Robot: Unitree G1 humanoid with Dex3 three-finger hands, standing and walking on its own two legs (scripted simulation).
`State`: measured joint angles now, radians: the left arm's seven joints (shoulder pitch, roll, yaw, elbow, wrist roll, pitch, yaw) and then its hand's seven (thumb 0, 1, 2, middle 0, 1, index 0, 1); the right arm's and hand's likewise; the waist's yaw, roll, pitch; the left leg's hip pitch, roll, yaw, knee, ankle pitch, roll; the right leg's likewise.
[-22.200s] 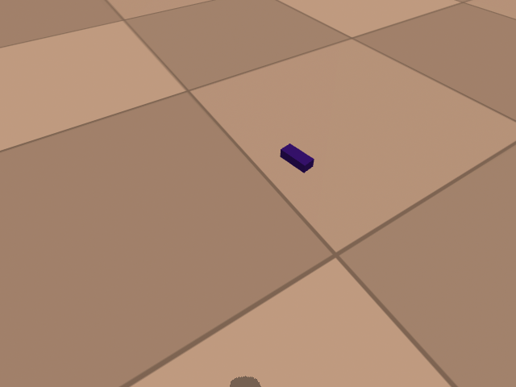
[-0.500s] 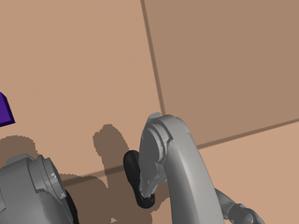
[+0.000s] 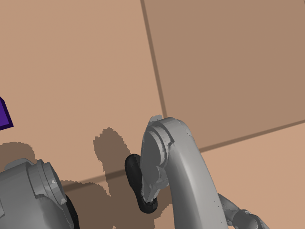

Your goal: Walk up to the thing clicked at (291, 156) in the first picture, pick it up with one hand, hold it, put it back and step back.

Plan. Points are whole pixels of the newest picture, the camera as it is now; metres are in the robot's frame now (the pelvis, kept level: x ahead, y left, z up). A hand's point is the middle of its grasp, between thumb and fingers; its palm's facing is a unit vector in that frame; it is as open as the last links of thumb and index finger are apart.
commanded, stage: close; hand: left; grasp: from above
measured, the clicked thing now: out of the picture +0.42 +0.33 -0.26
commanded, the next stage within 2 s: settle in 0.22 s
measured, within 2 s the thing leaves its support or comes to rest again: leaves its support in 0.66 s
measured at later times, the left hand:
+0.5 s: hand out of the picture +0.41 +0.32 -0.24, palm faces -0.46 -0.14 -0.88, open 10.9 cm
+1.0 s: hand out of the picture +0.41 +0.34 -0.16, palm faces -0.45 -0.10 -0.89, open 10.8 cm
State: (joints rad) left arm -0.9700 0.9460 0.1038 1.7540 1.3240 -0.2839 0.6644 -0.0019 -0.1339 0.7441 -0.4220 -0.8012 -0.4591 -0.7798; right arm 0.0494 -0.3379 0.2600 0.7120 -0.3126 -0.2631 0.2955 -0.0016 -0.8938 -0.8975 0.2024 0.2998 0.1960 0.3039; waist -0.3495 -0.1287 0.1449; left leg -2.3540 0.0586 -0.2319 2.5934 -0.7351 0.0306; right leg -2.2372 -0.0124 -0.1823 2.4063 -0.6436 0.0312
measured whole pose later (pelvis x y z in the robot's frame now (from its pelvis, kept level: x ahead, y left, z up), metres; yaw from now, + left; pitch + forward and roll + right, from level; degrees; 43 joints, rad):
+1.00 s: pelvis +0.00 +0.00 +0.02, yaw +4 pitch +32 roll -10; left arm -0.88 0.77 0.10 1.40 1.28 -0.24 0.41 0.00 -0.09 0.63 -0.55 -0.74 -0.56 -0.70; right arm 0.12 -0.31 0.08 0.72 -0.18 -0.14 0.28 0.00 -0.92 -0.90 0.20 0.30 0.20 0.30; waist -0.24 -0.02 -0.02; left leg -2.35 0.04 -0.15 2.49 -0.72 0.02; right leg -2.26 -0.04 -0.12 2.37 -0.67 0.01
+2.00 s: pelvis -0.01 +0.00 +0.16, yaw +10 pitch +32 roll -6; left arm -0.54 0.62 -0.01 0.79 1.06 -0.17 0.09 0.00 -0.12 0.63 -0.60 -0.69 -0.62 -0.64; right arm 0.14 -0.27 -0.05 0.66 -0.01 0.02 0.07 0.00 -0.92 -0.90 0.20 0.30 0.20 0.30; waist -0.10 0.04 -0.16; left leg -1.93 0.04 -0.06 2.01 -0.64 0.03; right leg -1.88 -0.05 -0.07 1.94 -0.61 0.02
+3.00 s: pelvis +0.06 +0.01 +0.44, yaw +12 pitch +10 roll -1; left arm -0.32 0.41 -0.18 0.83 1.02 -0.04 0.13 0.00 -0.12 0.64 -0.61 -0.69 -0.63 -0.63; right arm 0.25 -0.24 -0.05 0.74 0.05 0.02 -0.05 0.01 -0.90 -0.90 0.20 0.30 0.20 0.30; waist -0.06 0.02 -0.07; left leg -0.66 0.04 0.04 0.86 -0.38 0.01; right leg -0.66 -0.03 -0.03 0.83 -0.35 0.02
